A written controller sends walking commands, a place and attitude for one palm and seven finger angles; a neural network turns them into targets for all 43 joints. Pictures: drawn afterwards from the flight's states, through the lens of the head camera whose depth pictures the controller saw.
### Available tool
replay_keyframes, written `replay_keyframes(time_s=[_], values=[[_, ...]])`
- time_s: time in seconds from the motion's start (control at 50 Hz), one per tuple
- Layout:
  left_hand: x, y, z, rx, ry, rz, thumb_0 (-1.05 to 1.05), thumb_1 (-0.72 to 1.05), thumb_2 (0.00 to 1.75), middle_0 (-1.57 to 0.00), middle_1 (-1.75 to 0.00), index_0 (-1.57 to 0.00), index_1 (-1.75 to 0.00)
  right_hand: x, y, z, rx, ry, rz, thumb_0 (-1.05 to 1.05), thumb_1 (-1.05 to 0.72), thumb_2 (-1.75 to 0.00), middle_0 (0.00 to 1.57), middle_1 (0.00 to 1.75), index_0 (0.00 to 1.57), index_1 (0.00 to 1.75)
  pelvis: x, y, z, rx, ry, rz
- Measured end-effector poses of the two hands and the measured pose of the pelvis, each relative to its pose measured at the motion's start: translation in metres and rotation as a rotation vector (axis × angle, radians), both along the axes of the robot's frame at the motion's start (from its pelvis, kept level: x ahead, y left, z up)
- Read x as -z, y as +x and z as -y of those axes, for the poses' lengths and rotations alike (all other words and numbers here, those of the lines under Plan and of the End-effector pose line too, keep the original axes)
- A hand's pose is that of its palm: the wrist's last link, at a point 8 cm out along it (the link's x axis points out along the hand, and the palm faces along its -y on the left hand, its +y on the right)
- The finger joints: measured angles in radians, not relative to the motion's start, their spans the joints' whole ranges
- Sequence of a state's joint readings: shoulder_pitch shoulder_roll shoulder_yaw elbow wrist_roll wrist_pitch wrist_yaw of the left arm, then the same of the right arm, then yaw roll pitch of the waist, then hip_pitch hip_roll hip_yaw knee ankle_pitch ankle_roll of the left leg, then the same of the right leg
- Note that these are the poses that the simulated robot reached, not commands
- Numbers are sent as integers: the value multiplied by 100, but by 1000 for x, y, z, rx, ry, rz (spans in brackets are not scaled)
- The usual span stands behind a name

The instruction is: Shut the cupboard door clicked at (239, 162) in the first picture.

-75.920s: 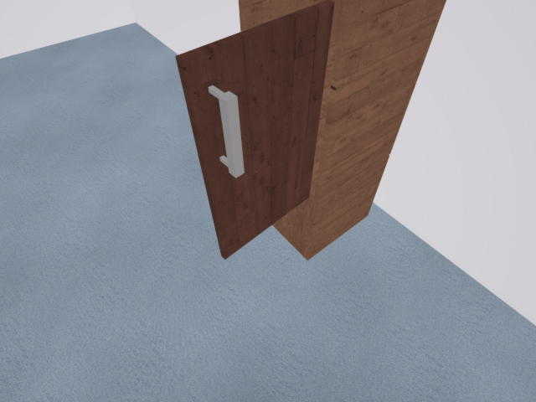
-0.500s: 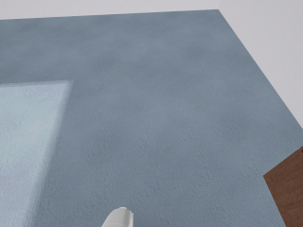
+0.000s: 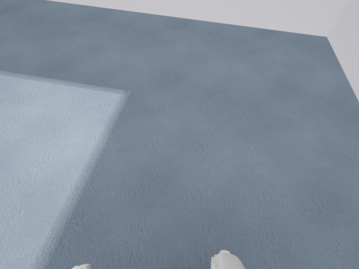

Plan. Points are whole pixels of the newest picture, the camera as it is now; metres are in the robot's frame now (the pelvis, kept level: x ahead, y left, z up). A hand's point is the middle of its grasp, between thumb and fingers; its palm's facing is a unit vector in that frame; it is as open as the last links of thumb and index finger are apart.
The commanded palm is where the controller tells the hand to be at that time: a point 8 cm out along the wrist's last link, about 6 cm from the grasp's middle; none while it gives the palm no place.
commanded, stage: turn to face it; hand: left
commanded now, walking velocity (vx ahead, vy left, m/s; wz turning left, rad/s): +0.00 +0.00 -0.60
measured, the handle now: out of the picture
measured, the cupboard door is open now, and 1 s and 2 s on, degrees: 0 0 0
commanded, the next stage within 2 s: none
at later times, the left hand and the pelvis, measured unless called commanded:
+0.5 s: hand (120, 241) +0.21 +0.17 -0.18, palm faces -0.20 -0.96 -0.21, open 7.3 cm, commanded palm none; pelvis +0.11 +0.00 -0.01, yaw -16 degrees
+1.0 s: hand (154, 191) +0.34 +0.10 -0.16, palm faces -0.54 -0.79 -0.29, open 7.4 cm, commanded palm none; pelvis +0.13 -0.01 -0.01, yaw -35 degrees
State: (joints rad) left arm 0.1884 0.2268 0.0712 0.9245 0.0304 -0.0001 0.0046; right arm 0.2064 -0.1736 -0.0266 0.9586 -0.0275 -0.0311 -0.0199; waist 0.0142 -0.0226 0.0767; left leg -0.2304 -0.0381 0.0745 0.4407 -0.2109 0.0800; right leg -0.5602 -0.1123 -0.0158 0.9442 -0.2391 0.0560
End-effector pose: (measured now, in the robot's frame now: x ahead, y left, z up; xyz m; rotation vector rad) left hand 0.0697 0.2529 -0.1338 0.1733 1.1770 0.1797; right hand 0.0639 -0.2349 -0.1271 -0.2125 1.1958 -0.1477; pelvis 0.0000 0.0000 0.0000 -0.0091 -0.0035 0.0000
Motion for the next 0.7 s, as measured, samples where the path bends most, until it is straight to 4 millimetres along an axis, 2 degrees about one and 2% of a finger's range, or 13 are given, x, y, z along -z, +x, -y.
replay_keyframes(time_s=[0.06,0.14,0.2,0.26,0.4,0.52,0.6,0.7], values=[[-3,33,14,30,-11,15,0,91,90,-19,-30,-20,-30,4,-5,2,43,18,-47,0,-93,-90,20,30,21,30,-2,21,4,23,6,9],[1,66,38,86,-25,-11,0,91,90,-19,-30,-20,-30,18,-11,8,121,46,-105,0,-92,-90,20,30,21,30,4,47,14,80,13,18],[12,83,54,129,-23,-33,0,91,90,-20,-30,-20,-30,34,-12,18,185,63,-139,0,-92,-90,20,30,21,30,16,65,25,129,18,10],[14,91,64,150,-23,-69,0,91,90,-20,-30,-20,-30,35,-7,25,226,57,-164,0,-92,-90,20,30,20,30,15,72,27,155,2,-1],[8,111,52,179,-5,-128,0,92,90,-20,-30,-20,-30,14,28,33,266,20,-101,0,-91,-90,20,30,20,30,3,92,20,217,14,-28],[19,148,26,231,-10,-125,0,91,90,-20,-30,-20,-30,7,58,23,301,-31,13,0,-91,-90,20,30,20,30,11,112,-2,289,-4,-33],[17,185,16,290,-3,-98,1,91,90,-20,-30,-20,-30,-1,57,10,318,-47,29,0,-91,-90,20,30,20,30,9,119,-11,343,-7,-16],[1,232,22,374,3,-36,1,91,90,-20,-30,-20,-30,-8,41,3,374,-40,1,0,-91,-90,20,30,21,30,0,127,-12,408,-27,-16]])
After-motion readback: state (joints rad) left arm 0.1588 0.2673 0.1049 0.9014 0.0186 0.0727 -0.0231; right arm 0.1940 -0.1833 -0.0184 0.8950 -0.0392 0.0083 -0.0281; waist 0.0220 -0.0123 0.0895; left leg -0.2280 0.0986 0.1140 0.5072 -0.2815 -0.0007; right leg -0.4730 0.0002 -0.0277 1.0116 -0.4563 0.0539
